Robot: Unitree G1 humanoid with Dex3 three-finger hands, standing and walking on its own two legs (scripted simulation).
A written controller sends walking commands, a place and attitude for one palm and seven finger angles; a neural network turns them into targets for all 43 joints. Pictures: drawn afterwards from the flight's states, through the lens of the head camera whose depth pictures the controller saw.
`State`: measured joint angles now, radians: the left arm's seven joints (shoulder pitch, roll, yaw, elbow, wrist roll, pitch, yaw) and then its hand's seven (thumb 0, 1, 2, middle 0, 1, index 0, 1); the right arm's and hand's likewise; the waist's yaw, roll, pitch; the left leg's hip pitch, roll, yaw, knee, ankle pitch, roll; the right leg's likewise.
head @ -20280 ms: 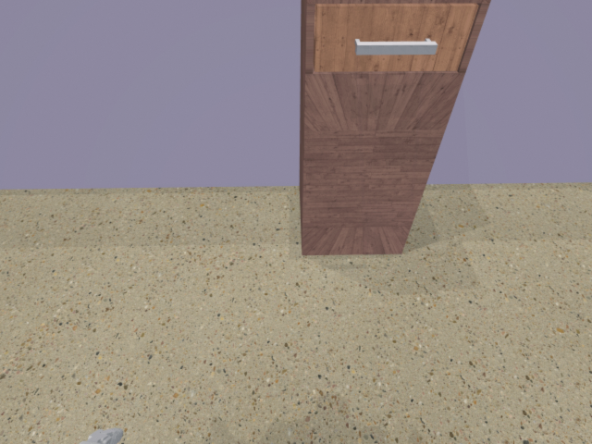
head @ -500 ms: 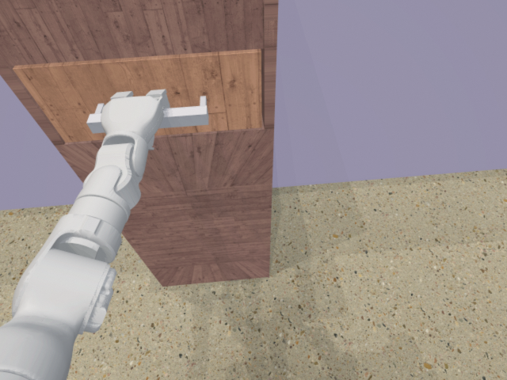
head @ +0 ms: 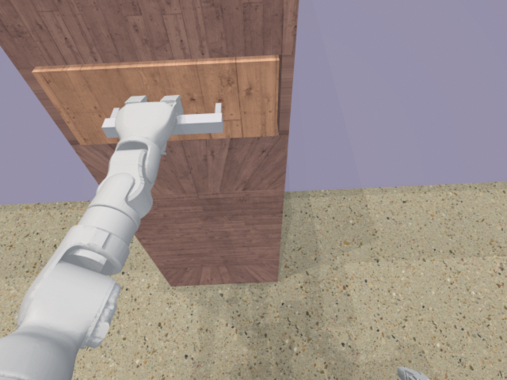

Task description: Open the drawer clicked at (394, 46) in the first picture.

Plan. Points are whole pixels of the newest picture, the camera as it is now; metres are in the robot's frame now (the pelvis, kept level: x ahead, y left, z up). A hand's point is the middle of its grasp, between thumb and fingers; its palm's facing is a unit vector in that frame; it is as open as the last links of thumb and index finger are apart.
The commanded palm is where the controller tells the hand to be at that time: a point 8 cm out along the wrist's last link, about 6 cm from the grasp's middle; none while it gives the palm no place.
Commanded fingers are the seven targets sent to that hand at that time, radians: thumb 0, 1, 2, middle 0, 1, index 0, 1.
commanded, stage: pull the drawer open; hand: left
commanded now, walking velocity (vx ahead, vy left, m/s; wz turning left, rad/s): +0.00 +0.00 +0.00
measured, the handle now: (166, 117) +0.51 +0.16 +0.13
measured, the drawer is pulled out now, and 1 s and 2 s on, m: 0.01 0.03 0.09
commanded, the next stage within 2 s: none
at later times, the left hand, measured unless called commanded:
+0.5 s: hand (157, 148) +0.47 +0.17 +0.11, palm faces -0.01 -0.02 -1.00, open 5.6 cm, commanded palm +0.42 +0.18 +0.15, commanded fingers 0.00 0.90 0.90 -0.40 -1.35 -0.40 -1.35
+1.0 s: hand (154, 157) +0.44 +0.17 +0.11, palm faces -0.01 -0.02 -1.00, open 5.5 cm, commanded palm +0.42 +0.18 +0.15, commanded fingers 0.00 0.90 0.90 -0.40 -1.35 -0.40 -1.35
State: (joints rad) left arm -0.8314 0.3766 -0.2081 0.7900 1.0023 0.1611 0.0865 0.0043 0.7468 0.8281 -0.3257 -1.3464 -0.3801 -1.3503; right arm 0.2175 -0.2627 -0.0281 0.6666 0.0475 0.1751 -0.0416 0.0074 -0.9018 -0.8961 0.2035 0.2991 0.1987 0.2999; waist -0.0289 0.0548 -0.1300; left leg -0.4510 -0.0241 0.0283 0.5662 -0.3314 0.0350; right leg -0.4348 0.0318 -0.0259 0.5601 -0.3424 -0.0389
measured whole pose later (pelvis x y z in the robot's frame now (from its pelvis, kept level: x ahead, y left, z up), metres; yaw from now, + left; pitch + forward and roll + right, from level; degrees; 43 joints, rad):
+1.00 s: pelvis -0.01 +0.00 +0.00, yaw +1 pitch +11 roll +0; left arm -0.80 0.33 -0.25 0.75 0.99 0.19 0.08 0.01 0.74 0.82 -0.34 -1.34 -0.40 -1.35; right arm 0.13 -0.25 -0.02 0.64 0.05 0.17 -0.04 0.01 -0.90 -0.90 0.20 0.30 0.20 0.30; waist 0.00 0.06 -0.13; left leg -0.43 -0.04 0.02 0.56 -0.32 0.04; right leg -0.41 0.02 -0.04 0.57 -0.34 -0.04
